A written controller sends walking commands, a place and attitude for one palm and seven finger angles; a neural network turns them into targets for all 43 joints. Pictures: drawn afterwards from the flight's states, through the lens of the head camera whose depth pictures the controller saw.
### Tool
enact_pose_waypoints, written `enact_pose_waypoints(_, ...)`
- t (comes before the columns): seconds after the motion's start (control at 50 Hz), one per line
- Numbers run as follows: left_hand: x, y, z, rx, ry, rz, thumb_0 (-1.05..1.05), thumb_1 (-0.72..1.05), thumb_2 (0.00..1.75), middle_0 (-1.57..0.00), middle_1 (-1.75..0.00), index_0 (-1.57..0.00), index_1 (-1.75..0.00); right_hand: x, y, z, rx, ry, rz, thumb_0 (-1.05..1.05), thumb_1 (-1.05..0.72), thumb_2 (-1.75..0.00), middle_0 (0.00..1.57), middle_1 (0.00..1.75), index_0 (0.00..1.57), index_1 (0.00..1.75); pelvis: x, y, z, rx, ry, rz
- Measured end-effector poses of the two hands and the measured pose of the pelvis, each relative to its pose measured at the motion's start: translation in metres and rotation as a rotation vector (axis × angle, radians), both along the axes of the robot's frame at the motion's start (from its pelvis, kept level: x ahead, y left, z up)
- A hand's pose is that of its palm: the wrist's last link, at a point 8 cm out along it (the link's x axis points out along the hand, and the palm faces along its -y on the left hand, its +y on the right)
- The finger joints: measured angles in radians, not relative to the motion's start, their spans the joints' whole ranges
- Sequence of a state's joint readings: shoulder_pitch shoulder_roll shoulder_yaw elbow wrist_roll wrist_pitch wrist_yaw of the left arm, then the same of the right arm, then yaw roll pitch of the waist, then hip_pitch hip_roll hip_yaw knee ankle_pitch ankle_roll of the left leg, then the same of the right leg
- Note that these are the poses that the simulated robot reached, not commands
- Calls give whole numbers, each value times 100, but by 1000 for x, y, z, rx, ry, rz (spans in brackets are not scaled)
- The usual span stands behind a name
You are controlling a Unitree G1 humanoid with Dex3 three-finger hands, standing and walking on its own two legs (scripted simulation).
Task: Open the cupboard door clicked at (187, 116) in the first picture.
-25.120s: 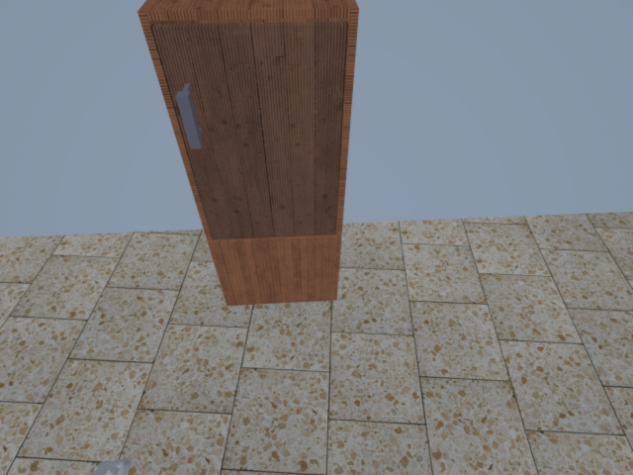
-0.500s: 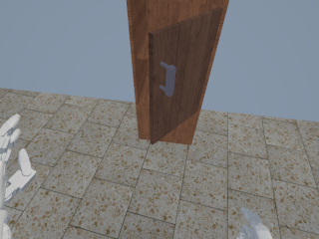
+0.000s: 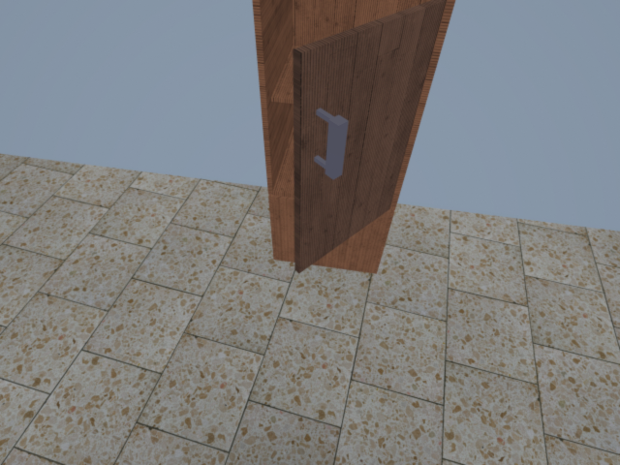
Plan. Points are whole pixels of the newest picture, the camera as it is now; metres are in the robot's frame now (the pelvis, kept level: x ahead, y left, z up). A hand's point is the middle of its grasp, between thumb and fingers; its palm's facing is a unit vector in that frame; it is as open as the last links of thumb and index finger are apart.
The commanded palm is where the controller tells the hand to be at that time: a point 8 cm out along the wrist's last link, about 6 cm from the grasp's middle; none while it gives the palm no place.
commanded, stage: let the arm hang, fingers relaxed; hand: left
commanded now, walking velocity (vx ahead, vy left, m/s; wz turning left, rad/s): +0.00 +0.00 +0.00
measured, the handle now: (328, 143) +0.64 +0.01 +0.05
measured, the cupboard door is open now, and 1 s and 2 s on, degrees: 50 50 50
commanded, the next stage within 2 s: look to check the result in 0.58 s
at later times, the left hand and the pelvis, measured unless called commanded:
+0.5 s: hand out of the picture +0.02 +0.15 -0.17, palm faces +0.02 -0.99 -0.17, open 7.3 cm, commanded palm none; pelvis +0.02 -0.01 +0.00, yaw -1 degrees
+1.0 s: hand out of the picture +0.02 +0.15 -0.17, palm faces +0.05 -0.98 -0.20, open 7.4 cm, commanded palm none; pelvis +0.04 -0.02 +0.00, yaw -1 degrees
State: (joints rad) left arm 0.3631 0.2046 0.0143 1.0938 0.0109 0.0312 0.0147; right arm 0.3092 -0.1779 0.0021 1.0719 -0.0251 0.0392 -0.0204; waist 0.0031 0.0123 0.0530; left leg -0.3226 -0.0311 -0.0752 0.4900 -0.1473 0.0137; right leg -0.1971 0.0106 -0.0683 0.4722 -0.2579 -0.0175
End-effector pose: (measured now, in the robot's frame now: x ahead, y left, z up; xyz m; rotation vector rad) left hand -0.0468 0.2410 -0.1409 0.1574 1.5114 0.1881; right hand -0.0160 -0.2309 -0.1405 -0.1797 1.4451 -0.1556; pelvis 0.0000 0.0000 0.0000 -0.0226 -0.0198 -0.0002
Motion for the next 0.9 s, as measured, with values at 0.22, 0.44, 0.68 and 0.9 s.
enact_pose_waypoints(0.22, 8, -3, 8, 30, 3, 2, 0, 91, 89, -20, -30, -19, -30, 10, 24, -12, 76, -23, -28, 1, -91, -90, 20, 30, 20, 30, 10, 0, 2, 14, -10, -16)
enact_pose_waypoints(0.44, 64, -39, -3, -50, -114, -25, 0, 91, 89, -20, -30, -19, -30, 16, 18, -7, 56, -26, -45, 0, -91, -90, 19, 30, 20, 30, 20, -6, 3, 22, -9, -19)
enact_pose_waypoints(0.68, 65, -39, -1, -34, -76, -8, 0, 91, 89, -20, -30, -20, -30, 23, 13, -6, 52, -4, -46, 0, -91, -90, 19, 30, 20, 30, 31, -12, 4, 21, -4, -17)
enact_pose_waypoints(0.9, 62, -39, 3, -15, -55, 10, 0, 91, 89, -20, -30, -19, -30, 38, 6, -8, 53, -9, -30, 0, -92, -90, 19, 30, 20, 30, 39, -16, 5, 25, -7, -13)
